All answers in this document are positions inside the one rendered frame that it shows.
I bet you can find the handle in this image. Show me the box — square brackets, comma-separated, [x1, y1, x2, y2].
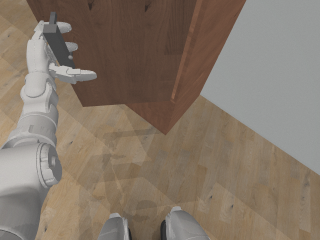
[42, 11, 76, 69]

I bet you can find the robot left upper arm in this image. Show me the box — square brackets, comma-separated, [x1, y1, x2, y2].
[0, 142, 63, 240]

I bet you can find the cupboard door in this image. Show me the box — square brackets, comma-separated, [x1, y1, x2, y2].
[26, 0, 197, 107]

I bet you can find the left robot thigh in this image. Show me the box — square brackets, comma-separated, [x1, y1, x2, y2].
[97, 217, 130, 240]

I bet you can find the robot left hand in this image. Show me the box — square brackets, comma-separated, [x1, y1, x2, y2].
[26, 20, 97, 84]

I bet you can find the robot left shin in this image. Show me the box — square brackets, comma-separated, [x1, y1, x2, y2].
[109, 213, 122, 219]

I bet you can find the robot left forearm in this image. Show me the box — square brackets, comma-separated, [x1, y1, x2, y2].
[0, 72, 59, 150]

